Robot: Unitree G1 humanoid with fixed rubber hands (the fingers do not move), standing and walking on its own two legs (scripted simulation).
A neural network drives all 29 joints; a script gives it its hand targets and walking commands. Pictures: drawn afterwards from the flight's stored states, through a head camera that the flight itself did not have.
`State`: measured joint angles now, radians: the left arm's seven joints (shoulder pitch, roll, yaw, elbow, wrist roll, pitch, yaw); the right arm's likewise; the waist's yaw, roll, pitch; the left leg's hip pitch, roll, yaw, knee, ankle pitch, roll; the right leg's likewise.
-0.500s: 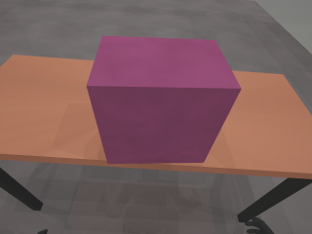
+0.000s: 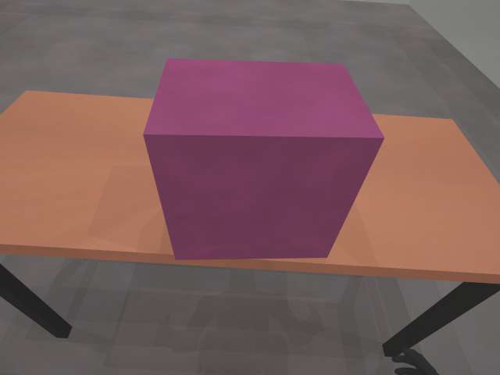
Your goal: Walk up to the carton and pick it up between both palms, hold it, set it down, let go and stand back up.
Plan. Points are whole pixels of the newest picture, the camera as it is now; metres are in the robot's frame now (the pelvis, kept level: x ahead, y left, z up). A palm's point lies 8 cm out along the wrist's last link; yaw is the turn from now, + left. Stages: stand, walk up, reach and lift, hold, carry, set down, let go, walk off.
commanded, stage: walk up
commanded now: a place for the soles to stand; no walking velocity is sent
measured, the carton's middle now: (254, 167) +0.44 -0.01 +0.10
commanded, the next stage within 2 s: reach and lift in 0.14 s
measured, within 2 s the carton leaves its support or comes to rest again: neither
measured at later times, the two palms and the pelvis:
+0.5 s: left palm (95, 352) +0.19 +0.24 -0.07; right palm out of the picture +0.14 -0.29 -0.07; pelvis +0.00 -0.02 +0.00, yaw -1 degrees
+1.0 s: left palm (88, 368) +0.16 +0.23 -0.03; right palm (429, 372) +0.14 -0.26 -0.02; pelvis +0.00 -0.03 +0.01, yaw -1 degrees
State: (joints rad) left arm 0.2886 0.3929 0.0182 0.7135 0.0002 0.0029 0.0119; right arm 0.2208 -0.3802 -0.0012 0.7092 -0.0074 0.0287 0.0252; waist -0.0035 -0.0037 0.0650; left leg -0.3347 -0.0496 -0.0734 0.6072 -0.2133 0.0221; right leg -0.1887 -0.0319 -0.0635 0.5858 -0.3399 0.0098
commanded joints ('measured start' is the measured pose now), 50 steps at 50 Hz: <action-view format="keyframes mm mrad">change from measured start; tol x4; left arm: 1 -18 230 72 -18 -11 -37 5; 7 -48 235 67 -26 -12 -41 4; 8 -410 128 84 -163 0 146 14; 11 -337 115 58 -318 6 277 18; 15 -279 106 82 -488 25 323 27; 18 -166 69 96 -498 51 345 31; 23 -92 84 131 -500 43 319 29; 30 -150 102 147 -623 -24 234 26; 42 -77 131 123 -691 -146 92 33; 50 -44 120 83 -750 -213 74 33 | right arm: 1 -85 -212 -77 -27 12 -28 -10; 7 -75 -217 -75 -15 14 -31 -9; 8 -388 -30 -126 175 -156 -215 -4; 9 -295 -63 -161 158 -147 -241 20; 14 -211 -137 -231 147 -115 -287 26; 27 -121 -100 -135 -121 15 -286 19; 39 11 46 -124 -363 54 -223 -6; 50 69 52 -146 -653 83 -156 -26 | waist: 1 22 51 -51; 7 12 31 -73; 8 1 -65 -18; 9 -4 -72 36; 11 -22 -110 -18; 19 11 104 -123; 31 27 -41 -139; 50 49 -30 -48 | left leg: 1 10 122 -214 -218 -36 41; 7 66 117 -174 -154 148 27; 8 68 91 101 -100 -183 -69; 10 160 84 103 -31 -240 -37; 13 407 98 41 13 -194 -33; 22 314 83 75 -161 221 -96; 26 298 47 107 -190 259 -68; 50 396 32 120 -300 -6 -33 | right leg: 1 11 -95 112 -140 -48 -61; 7 -8 -121 118 -139 42 -68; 8 -206 -1 -4 -91 -130 -77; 12 -392 -51 -8 -48 -150 -142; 14 -358 -43 -9 -49 -82 -136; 21 42 57 -13 -152 220 -52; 28 96 50 17 -217 303 -17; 46 -9 11 97 -340 19 2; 50 -89 8 91 -357 -48 -18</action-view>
